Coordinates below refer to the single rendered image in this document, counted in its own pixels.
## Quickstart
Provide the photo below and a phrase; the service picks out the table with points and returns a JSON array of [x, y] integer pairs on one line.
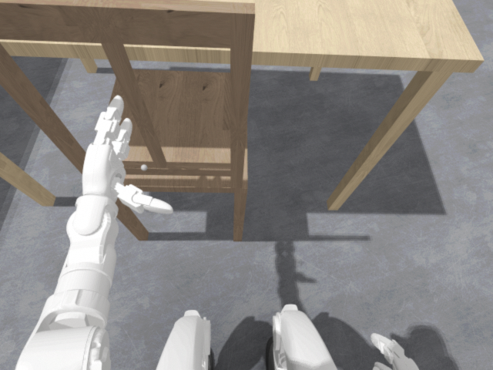
[[427, 36]]

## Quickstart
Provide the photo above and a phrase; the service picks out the right robot shin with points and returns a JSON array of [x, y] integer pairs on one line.
[[280, 359]]

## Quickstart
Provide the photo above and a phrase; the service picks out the left robot forearm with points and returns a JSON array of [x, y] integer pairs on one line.
[[81, 295]]

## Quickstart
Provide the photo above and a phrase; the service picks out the left robot hand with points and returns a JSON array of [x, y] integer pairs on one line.
[[104, 160]]

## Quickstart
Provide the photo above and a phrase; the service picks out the right robot hand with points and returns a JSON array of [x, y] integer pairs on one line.
[[393, 353]]

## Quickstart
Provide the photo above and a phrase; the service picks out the robot left upper arm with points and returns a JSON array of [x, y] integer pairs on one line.
[[83, 348]]

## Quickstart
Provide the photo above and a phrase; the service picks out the right robot thigh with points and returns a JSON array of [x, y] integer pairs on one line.
[[295, 334]]

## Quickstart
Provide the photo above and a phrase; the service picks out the chair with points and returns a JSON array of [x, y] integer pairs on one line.
[[189, 128]]

